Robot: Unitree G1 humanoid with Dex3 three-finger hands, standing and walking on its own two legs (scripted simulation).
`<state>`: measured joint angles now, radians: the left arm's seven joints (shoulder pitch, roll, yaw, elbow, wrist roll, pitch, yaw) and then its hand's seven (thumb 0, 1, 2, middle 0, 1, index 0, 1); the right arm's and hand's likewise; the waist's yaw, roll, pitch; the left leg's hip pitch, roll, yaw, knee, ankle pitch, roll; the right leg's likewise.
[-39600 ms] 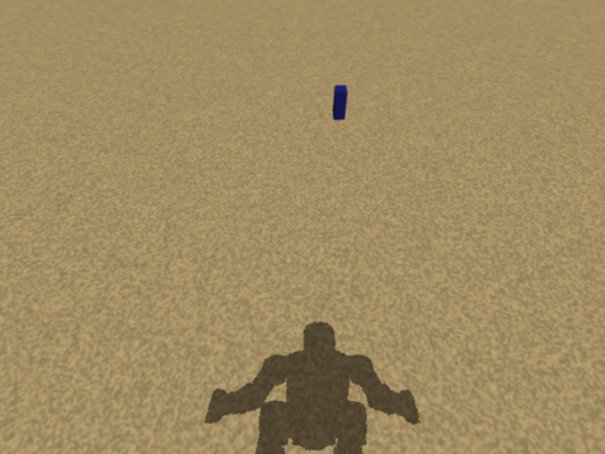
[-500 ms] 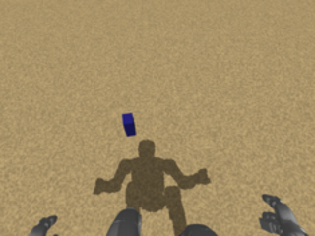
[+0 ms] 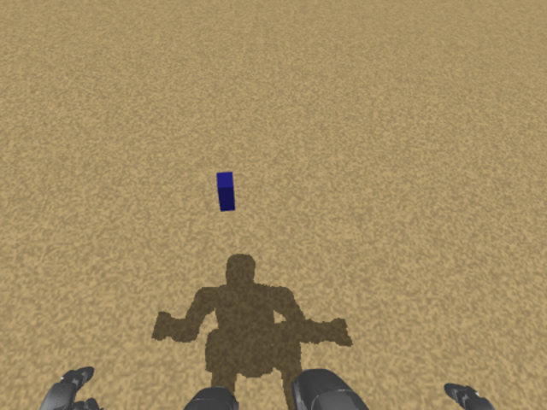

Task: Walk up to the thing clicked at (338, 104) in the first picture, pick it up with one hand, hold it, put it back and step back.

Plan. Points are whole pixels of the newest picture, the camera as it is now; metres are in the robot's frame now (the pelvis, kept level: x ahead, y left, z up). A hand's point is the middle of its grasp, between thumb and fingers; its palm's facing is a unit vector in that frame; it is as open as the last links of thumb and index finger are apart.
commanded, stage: step back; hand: left
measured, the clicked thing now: (226, 192) +0.92 +0.17 -0.68
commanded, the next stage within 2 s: stand in 1.34 s
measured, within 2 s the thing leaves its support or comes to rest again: neither
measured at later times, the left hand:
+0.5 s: hand out of the picture -0.07 +0.28 -0.14, palm faces +0.07 -0.90 -0.43, open 7.4 cm
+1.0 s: hand out of the picture -0.06 +0.24 -0.14, palm faces +0.06 -0.93 -0.36, open 7.4 cm
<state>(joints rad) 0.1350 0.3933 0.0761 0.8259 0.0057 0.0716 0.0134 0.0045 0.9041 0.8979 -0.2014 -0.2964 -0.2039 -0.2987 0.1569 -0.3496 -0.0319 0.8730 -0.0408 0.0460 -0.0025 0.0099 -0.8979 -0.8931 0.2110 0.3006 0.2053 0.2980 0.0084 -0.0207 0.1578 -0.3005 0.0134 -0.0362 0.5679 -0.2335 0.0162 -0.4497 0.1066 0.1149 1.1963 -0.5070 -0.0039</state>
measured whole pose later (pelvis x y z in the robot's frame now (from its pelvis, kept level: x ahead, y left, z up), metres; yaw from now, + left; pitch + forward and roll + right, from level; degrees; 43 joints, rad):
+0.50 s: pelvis -0.15 -0.01 -0.01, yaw +4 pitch -3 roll +1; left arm 0.17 0.40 0.08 0.88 0.05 0.01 -0.01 0.01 0.90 0.90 -0.20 -0.30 -0.21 -0.30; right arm 0.26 -0.40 -0.07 0.98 -0.03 0.04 0.01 0.01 -0.90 -0.89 0.21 0.30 0.20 0.30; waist 0.02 0.01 0.09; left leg -0.21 -0.02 -0.04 0.62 -0.40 -0.01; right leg -0.32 -0.07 -0.05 0.68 -0.32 -0.01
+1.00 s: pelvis -0.11 -0.02 +0.00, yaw +2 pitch -3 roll -1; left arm 0.21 0.34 0.05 0.96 0.03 -0.04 -0.02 0.01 0.90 0.90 -0.20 -0.30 -0.21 -0.30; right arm 0.21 -0.40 -0.06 0.97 -0.03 0.00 0.00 0.01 -0.90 -0.89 0.21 0.30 0.20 0.30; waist 0.04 0.04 0.09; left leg -0.36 0.00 -0.07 0.87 -0.49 0.00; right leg -0.25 0.00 -0.04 0.56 -0.27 -0.02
